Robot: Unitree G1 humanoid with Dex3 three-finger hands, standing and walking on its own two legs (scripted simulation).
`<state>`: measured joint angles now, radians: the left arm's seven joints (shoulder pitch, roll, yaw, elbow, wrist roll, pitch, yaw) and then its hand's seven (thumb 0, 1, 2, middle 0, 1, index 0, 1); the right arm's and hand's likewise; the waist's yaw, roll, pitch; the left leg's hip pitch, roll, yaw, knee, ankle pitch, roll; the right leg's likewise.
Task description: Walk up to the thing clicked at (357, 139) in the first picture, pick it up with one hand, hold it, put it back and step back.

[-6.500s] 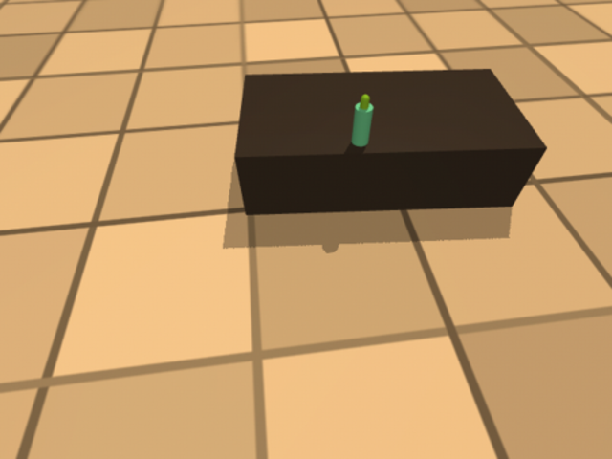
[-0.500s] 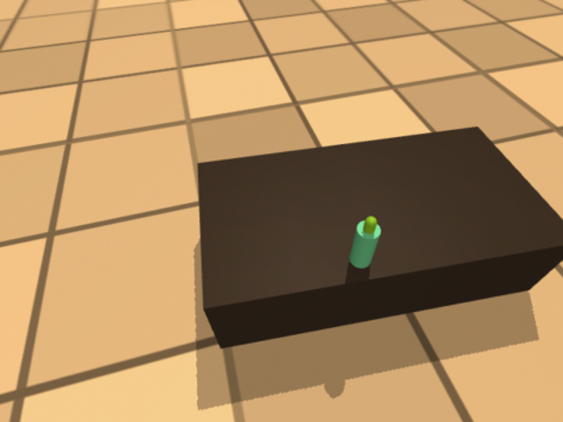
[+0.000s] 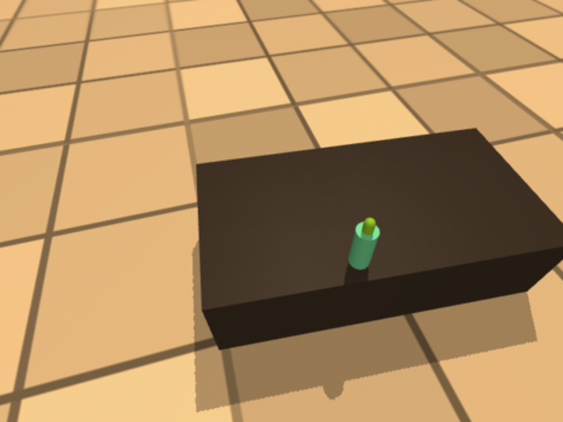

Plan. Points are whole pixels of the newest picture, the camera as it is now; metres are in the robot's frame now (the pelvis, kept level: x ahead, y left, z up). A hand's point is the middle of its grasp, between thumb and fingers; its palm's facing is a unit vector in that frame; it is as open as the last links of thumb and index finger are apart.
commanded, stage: stand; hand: right
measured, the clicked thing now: (364, 241) +0.65 -0.20 -0.35
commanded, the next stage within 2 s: walk up in 0.56 s
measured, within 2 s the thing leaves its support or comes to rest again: neither
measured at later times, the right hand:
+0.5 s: hand out of the picture +0.07 -0.25 -0.16, palm faces -0.04 +0.94 -0.34, open 7.4 cm
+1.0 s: hand out of the picture +0.15 -0.36 -0.16, palm faces -0.13 +0.90 -0.43, open 7.4 cm
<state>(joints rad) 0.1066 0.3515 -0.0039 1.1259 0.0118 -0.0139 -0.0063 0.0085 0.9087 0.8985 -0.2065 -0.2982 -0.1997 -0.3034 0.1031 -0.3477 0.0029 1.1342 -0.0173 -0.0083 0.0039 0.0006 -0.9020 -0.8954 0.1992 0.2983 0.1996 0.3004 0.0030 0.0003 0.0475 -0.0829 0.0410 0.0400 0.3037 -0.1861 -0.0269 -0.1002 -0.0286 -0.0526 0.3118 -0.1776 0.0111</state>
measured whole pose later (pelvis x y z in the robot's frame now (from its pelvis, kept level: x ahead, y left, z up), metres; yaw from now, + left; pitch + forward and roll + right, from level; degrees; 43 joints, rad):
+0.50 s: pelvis +0.00 +0.00 +0.00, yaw +0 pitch -2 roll +0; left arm 0.11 0.35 0.00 1.12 0.01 -0.01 -0.01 0.01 0.91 0.90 -0.21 -0.30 -0.20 -0.30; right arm 0.11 -0.35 0.00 1.13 -0.02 -0.01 0.00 0.00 -0.90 -0.90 0.20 0.30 0.20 0.30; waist 0.00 0.00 0.05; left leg -0.08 0.03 0.04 0.30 -0.19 -0.02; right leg -0.10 -0.03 -0.05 0.31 -0.18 0.02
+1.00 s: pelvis +0.08 -0.07 -0.02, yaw +5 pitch -3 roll -1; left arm 0.29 0.38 0.09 0.91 0.04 -0.02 -0.07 0.01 0.91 0.90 -0.21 -0.30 -0.20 -0.30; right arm 0.31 -0.43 -0.08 0.95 -0.02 -0.04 0.01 0.01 -0.90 -0.90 0.20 0.30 0.20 0.30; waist 0.04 0.03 0.09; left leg -0.43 0.04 -0.01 1.03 -0.42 0.02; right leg -0.19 -0.03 -0.10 0.55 -0.30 -0.02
